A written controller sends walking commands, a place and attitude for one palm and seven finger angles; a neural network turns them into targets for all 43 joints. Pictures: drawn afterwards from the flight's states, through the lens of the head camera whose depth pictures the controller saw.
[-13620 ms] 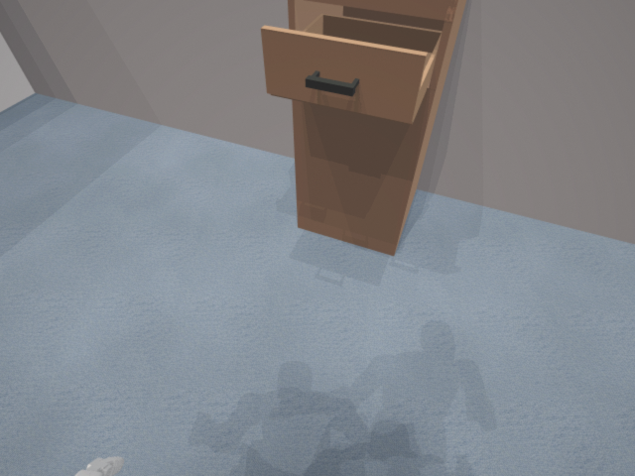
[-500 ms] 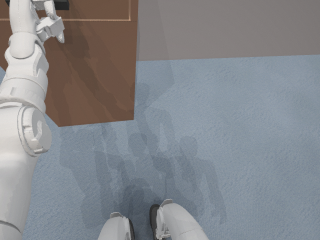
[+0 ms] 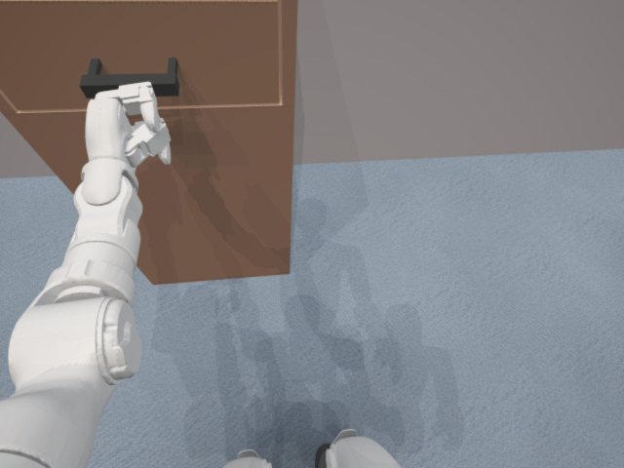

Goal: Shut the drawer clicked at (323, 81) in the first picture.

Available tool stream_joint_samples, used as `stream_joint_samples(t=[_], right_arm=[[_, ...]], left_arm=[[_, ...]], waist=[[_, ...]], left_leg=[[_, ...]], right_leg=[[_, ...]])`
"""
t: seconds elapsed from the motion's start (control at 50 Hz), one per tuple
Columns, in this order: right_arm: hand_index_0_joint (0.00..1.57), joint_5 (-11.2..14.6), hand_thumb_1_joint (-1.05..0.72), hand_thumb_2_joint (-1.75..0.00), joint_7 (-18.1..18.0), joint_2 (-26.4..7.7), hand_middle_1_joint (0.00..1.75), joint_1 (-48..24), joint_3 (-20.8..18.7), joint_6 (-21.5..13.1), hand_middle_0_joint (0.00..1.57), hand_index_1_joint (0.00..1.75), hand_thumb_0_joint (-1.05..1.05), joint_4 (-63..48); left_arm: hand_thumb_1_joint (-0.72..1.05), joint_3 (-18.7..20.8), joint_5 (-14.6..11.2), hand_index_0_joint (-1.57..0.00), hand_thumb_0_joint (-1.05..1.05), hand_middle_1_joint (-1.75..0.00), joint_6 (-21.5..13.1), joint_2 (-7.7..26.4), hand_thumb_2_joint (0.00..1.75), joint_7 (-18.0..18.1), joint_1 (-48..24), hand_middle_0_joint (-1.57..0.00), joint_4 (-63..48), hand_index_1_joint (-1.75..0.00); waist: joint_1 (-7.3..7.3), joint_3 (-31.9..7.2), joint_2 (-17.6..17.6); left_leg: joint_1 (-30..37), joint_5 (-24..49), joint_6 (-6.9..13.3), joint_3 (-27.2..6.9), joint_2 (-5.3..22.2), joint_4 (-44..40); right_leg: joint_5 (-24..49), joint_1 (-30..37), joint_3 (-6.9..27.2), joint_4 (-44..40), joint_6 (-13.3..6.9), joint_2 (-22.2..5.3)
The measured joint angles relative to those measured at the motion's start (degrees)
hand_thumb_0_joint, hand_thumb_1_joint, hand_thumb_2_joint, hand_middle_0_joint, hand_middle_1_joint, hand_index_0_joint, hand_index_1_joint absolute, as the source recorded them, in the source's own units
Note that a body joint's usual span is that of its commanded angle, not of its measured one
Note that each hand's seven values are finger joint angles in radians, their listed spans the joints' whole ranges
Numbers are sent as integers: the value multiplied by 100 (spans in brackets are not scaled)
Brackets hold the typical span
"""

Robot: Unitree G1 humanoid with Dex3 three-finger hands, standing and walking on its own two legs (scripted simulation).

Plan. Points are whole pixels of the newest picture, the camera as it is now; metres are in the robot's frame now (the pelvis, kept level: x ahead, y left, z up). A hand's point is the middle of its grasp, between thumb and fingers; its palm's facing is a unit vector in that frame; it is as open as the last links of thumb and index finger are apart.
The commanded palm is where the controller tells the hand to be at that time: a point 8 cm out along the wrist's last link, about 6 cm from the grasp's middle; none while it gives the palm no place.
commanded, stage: draw the hand back to the body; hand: left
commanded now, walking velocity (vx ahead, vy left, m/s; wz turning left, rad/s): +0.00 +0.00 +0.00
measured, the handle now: (133, 75) +0.62 +0.18 +0.09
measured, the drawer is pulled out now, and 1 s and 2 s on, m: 0.00 0.00 0.00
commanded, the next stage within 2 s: step back with the hand held close in 1.36 s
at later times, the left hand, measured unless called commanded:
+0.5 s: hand (83, 229) +0.35 +0.18 +0.14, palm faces +0.04 -1.00 -0.03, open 3.3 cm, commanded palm +0.31 +0.23 +0.15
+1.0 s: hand out of the picture +0.21 +0.23 +0.19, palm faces +0.34 -0.89 -0.30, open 3.3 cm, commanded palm +0.15 +0.27 +0.20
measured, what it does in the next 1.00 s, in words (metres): stands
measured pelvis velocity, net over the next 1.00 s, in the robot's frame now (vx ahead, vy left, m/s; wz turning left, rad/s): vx -0.02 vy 0.00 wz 0.03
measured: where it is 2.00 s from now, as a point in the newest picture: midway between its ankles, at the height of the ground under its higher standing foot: outside the picture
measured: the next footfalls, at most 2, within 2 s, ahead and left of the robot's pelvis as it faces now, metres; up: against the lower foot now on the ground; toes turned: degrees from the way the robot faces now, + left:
none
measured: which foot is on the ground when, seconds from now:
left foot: down 0.00-1.00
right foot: down 0.00-1.00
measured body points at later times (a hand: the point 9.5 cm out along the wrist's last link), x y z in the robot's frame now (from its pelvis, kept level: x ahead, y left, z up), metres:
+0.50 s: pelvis -0.01 -0.01 +0.03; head +0.01 -0.02 +0.48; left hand +0.35 +0.23 +0.15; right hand +0.14 -0.26 -0.07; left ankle -0.04 +0.07 -0.70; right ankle +0.00 -0.09 -0.70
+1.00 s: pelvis -0.02 +0.00 +0.05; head -0.03 -0.03 +0.50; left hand +0.19 +0.27 +0.20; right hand +0.17 -0.21 -0.04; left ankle -0.04 +0.07 -0.70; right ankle +0.00 -0.09 -0.70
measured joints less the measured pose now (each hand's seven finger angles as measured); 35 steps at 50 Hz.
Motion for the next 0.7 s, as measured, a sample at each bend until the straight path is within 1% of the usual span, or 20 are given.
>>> stream_joint_samples(t=[0.06, 0.14, 0.22, 0.28, 0.34, 0.42, 0.5, 0.52, 0.56, 0.6, 0.64, 0.7], right_arm=[[20, 32, -91, -90, -3, 4, 30, -101, -42, 36, 20, 30, 0, -12], [20, 140, -91, -90, -7, 7, 30, -162, -101, 61, 20, 30, 0, -126], [20, 294, -91, -90, -62, -5, 30, -245, -93, 53, 20, 30, 0, -258], [20, 360, -91, -90, -158, 9, 30, -413, -69, 7, 20, 30, 0, -282], [20, 403, -91, -90, -253, 12, 30, -608, -59, -88, 20, 30, 0, -312], [20, 474, -91, -90, -369, -16, 30, -858, -42, -251, 20, 30, 0, -325], [20, 533, -91, -90, -484, -58, 30, -1116, 27, -387, 20, 30, 0, -355], [20, 532, -91, -90, -508, -50, 30, -1198, 35, -410, 20, 30, 0, -354], [20, 523, -91, -90, -562, -11, 30, -1365, 37, -441, 20, 30, 1, -337], [20, 511, -91, -90, -610, 26, 30, -1493, 56, -465, 20, 30, 1, -311], [20, 492, -91, -90, -648, 66, 30, -1586, 92, -470, 20, 30, 1, -277], [20, 449, -91, -90, -682, 137, 30, -1671, 152, -480, 20, 30, 1, -221]], left_arm=[[91, -11, -59, -139, 2, -160, -2, -119, 91, -64, 227, -139, -285, -160], [91, -82, -249, -139, 2, -160, 100, -293, 90, -203, 1025, -139, -1142, -160], [91, -265, -478, -139, 2, -160, 401, -461, 90, -314, 1879, -139, -1983, -160], [90, -340, -604, -139, 2, -160, 624, -554, 90, -353, 2354, -139, -2509, -159], [90, -399, -691, -139, 2, -160, 767, -581, 90, -406, 2812, -139, -3068, -159], [90, -586, -852, -140, 2, -160, 946, -579, 90, -579, 3257, -140, -3632, -160], [90, -687, -989, -140, 2, -160, 1255, -580, 90, -743, 3550, -140, -3995, -160], [90, -756, -885, -140, 2, -160, 1330, -551, 90, -629, 3653, -140, -4159, -160], [90, -936, -662, -140, 2, -160, 1429, -505, 90, -263, 3939, -140, -4598, -160], [90, -1081, -503, -140, 2, -160, 1493, -514, 90, 62, 4238, -140, -5011, -160], [90, -1170, -391, -140, 2, -160, 1545, -544, 90, 301, 4510, -140, -5344, -160], [90, -1187, -274, -140, 1, -160, 1633, -577, 90, 537, 4908, -140, -5786, -159]], waist=[[102, -42, -4], [284, -119, -12], [472, -104, 10], [572, -48, -9], [661, 3, -30], [810, 60, -33], [929, 122, -29], [963, 171, -38], [1018, 286, -42], [1067, 379, -36], [1112, 460, -34], [1157, 564, -34]], left_leg=[[109, 12, -17, 9, -6, -69], [443, 125, -47, 84, -15, -287], [959, 169, -42, 78, -20, -603], [1286, 177, -49, 30, -24, -776], [1551, 260, -67, -11, -38, -903], [1862, 370, -77, -81, -82, -1053], [2112, 482, -74, -136, -131, -1170], [2207, 515, -73, -127, -142, -1223], [2439, 611, -69, -103, -157, -1401], [2668, 726, -66, -96, -174, -1613], [2883, 837, -68, -101, -188, -1821], [3176, 974, -67, -115, -199, -2092]], right_leg=[[-7, 93, 20, -42, -9, 1], [45, 386, 145, -221, -13, 20], [97, 857, 198, -470, -27, 50], [132, 1172, 166, -600, -44, 54], [187, 1453, 134, -727, -56, 42], [260, 1786, 72, -867, -63, -2], [334, 2050, 21, -964, -63, -51], [356, 2134, 31, -995, -63, -61], [435, 2342, 63, -1131, -60, -71], [535, 2560, 80, -1315, -55, -81], [633, 2770, 86, -1504, -45, -90], [759, 3064, 87, -1768, -38, -93]])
